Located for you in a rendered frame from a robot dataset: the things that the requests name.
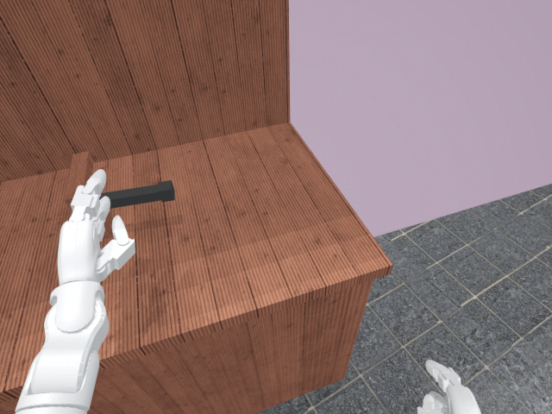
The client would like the tap lever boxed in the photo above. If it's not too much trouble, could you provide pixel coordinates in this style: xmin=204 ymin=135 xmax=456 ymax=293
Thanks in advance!
xmin=99 ymin=180 xmax=175 ymax=209

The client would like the robot left hand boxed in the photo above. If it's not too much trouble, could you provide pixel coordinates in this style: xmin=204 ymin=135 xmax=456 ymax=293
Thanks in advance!
xmin=58 ymin=169 xmax=135 ymax=285

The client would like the counter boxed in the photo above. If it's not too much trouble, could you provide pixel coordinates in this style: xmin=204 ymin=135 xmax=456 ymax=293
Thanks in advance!
xmin=0 ymin=0 xmax=393 ymax=414

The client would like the robot right hand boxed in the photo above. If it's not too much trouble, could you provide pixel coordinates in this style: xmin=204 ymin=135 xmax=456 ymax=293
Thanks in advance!
xmin=417 ymin=360 xmax=481 ymax=414

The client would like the left robot forearm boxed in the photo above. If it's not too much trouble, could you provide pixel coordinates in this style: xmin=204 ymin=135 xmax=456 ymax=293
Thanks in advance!
xmin=15 ymin=280 xmax=110 ymax=414

